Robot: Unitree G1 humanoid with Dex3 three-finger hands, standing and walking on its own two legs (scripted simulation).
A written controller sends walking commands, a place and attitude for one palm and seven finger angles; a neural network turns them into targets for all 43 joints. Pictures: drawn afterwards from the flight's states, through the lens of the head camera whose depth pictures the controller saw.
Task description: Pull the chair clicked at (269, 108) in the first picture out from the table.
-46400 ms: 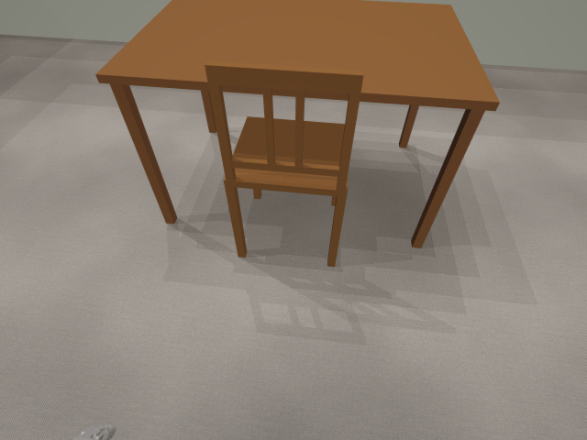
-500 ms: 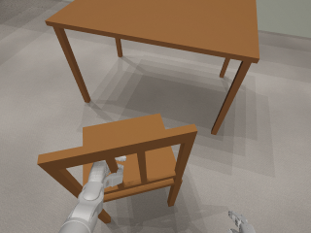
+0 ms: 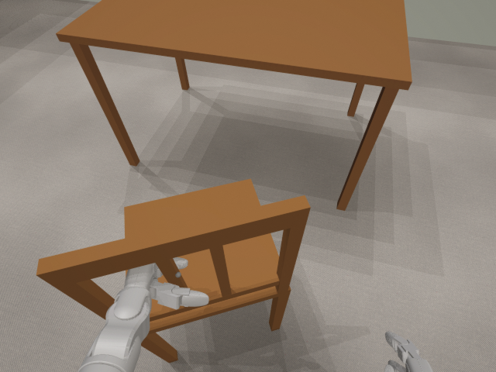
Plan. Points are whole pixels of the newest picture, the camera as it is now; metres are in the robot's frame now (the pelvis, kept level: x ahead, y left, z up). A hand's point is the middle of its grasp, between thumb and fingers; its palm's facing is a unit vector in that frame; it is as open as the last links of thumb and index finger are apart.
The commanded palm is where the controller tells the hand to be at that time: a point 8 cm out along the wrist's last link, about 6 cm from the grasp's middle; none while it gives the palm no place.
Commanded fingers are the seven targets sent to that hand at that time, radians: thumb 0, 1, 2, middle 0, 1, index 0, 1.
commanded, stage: open the thumb and straighten the fingers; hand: left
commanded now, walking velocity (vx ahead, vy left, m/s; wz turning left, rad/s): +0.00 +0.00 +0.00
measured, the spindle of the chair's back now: (177, 282) +0.30 +0.14 -0.10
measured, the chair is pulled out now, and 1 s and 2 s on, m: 0.59 0.59 0.58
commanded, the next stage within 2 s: draw the fingers out of the gap in 0.32 s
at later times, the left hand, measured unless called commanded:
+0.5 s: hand (177, 281) +0.28 +0.13 -0.04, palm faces -0.01 -0.99 -0.14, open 17.4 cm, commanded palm +0.25 +0.18 -0.02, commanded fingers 0.00 -0.55 0.20 0.00 0.00 0.00 0.00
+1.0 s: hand (165, 339) +0.19 +0.13 -0.04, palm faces -0.01 -0.99 -0.15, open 17.5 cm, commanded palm +0.17 +0.18 -0.02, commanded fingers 0.00 -0.55 0.20 0.00 0.00 0.00 0.00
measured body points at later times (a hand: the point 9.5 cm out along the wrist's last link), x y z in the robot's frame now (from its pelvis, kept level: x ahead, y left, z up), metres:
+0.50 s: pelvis +0.00 -0.01 -0.01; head +0.05 -0.03 +0.44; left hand +0.28 +0.18 -0.03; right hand +0.15 -0.27 -0.11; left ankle -0.02 +0.13 -0.72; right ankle +0.00 -0.13 -0.72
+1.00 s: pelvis +0.00 +0.00 -0.02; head +0.03 -0.02 +0.43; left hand +0.19 +0.19 -0.03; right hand +0.18 -0.24 -0.10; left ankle -0.02 +0.13 -0.72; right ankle +0.00 -0.13 -0.72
